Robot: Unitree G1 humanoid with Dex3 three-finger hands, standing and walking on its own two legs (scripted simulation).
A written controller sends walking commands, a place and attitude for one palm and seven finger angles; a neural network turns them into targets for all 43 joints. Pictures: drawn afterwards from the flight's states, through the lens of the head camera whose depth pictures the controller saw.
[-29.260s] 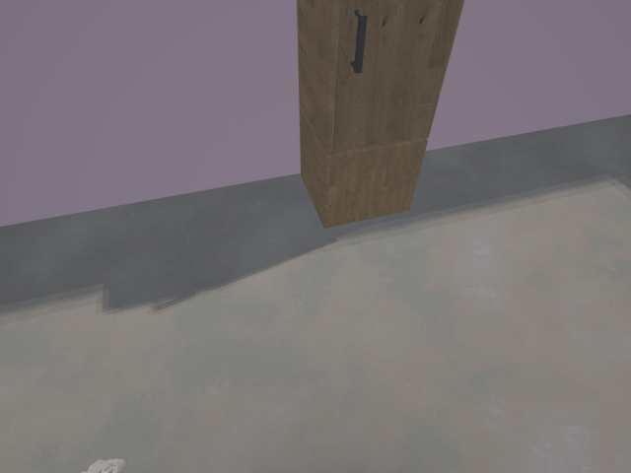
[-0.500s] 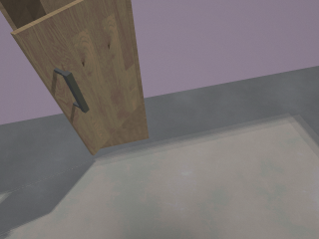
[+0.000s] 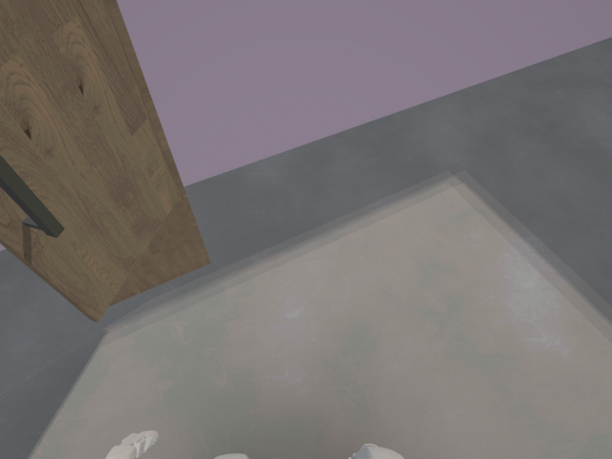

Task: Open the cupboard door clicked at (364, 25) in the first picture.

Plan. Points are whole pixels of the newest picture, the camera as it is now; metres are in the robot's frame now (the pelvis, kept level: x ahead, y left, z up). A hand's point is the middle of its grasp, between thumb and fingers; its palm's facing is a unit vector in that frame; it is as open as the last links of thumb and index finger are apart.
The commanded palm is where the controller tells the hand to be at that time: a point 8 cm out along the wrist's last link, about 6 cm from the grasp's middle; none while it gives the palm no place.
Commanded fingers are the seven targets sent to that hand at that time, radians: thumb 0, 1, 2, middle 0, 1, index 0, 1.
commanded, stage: walk to a spot facing it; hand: left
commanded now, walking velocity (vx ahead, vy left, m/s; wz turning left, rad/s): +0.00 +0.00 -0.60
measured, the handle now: (14, 196) +0.42 +0.45 +0.05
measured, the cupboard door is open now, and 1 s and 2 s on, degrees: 45 45 45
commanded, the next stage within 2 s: turn to face it in 1.88 s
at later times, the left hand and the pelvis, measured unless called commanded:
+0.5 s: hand (202, 443) +0.15 +0.16 -0.16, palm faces -0.28 -0.94 -0.20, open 7.4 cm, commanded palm none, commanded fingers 0.00 0.90 0.90 -0.20 -0.30 -0.20 -0.30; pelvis +0.00 -0.01 +0.01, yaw -18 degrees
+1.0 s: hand (264, 390) +0.23 +0.09 -0.19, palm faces -0.56 -0.81 -0.17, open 7.4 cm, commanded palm none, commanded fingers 0.00 0.90 0.90 -0.20 -0.30 -0.20 -0.30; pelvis +0.11 -0.07 -0.01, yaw -38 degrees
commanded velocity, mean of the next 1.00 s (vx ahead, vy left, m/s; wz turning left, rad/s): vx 0.21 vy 0.00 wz -0.55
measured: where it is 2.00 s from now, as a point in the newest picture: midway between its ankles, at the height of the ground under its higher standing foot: (433, 397)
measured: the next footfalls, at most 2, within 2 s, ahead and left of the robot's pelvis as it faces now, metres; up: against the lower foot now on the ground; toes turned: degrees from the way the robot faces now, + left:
right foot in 0.04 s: +0.05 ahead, -0.13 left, +0.00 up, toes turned -4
left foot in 0.30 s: +0.08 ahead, +0.11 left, +0.00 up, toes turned -9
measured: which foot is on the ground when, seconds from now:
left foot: down 0.00-0.04, up 0.06-0.28, down 0.30-0.60, up 0.62-0.92, down 0.94-1.00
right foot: up 0.00-0.02, down 0.04-0.30, up 0.32-0.58, down 0.60-0.92, up 0.94-1.00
